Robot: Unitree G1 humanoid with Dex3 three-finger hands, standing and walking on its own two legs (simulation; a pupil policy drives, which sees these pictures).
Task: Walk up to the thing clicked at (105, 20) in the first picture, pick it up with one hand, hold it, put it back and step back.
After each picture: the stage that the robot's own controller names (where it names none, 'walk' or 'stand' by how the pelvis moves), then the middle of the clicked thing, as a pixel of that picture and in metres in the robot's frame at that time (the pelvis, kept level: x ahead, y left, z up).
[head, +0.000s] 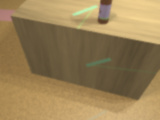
stand; (105, 3) +0.90 -0.13 +0.01
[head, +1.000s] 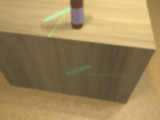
walk; (76, 6) +0.79 +0.08 +0.03
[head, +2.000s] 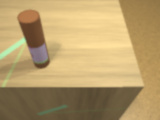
stand; (36, 43) +0.48 +0.20 +0.04
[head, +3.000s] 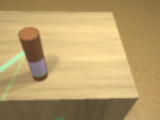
stand; (35, 57) +0.46 +0.19 +0.00
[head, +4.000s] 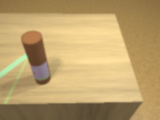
stand; (38, 61) +0.45 +0.19 +0.00
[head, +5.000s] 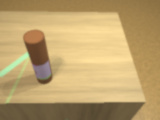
stand; (40, 60) +0.45 +0.18 +0.00
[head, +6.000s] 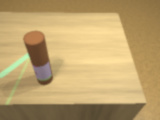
stand; (40, 61) +0.44 +0.18 +0.00
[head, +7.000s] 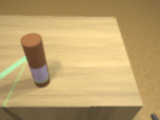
rise first; (37, 63) +0.44 +0.20 +0.01
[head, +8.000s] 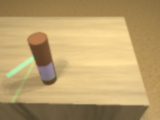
go down; (44, 61) +0.45 +0.19 +0.01
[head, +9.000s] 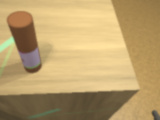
go down; (27, 46) +0.46 +0.17 +0.03
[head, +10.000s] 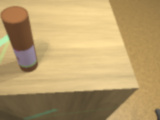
go down; (23, 44) +0.46 +0.18 +0.05
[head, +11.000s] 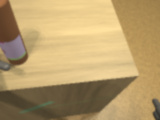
close in; (7, 35) +0.45 +0.20 +0.08
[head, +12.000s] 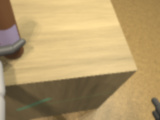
close; (3, 24) +0.48 +0.20 +0.10
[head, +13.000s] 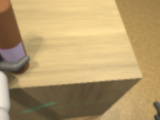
lift; (9, 42) +0.42 +0.20 +0.09
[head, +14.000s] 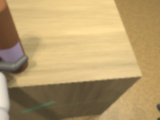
lift; (7, 41) +0.42 +0.20 +0.09
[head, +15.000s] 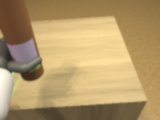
lift; (20, 39) +0.34 +0.16 +0.24
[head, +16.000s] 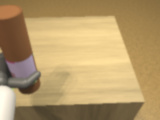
hold; (19, 56) +0.32 +0.18 +0.19
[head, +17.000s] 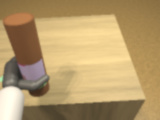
hold; (30, 60) +0.34 +0.16 +0.16
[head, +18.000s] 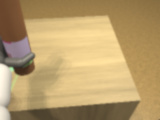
crouch; (15, 38) +0.39 +0.20 +0.19
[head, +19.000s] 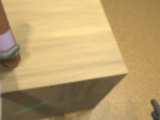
lower; out of the picture +0.48 +0.21 +0.07
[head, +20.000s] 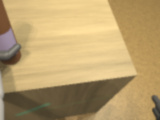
lower; out of the picture +0.47 +0.21 +0.09
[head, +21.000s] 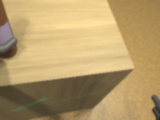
lower; out of the picture +0.48 +0.21 +0.10
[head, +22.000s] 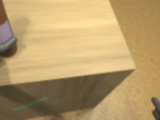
lower; out of the picture +0.48 +0.21 +0.10
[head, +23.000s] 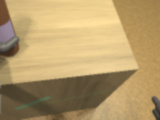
rest; out of the picture +0.48 +0.21 +0.10
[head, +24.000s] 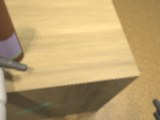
withdraw; (1, 33) +0.45 +0.20 +0.09
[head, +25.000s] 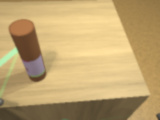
sink last; (31, 55) +0.43 +0.18 +0.05
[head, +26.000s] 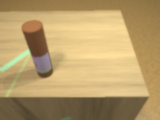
stand; (39, 52) +0.47 +0.20 +0.05
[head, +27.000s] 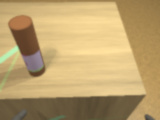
stand; (30, 50) +0.45 +0.20 +0.06
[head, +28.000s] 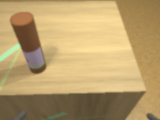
stand; (31, 47) +0.46 +0.20 +0.07
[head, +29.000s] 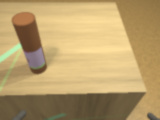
stand; (32, 47) +0.46 +0.20 +0.07
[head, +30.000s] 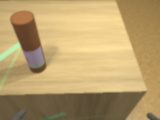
stand; (31, 46) +0.46 +0.20 +0.07
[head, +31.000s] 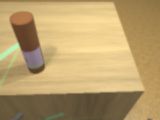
stand; (30, 46) +0.46 +0.20 +0.07
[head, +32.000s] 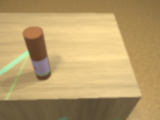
stand; (39, 56) +0.47 +0.19 +0.01
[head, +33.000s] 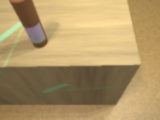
walk; (31, 22) +0.55 +0.23 +0.02
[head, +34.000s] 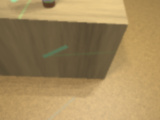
walk; out of the picture +0.84 +0.17 +0.03
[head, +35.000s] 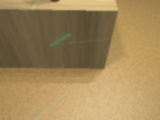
stand; out of the picture +1.08 +0.21 +0.02
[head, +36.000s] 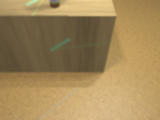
stand; out of the picture +1.08 +0.21 +0.00
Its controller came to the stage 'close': yes
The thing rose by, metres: 0.21
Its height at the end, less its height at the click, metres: +0.00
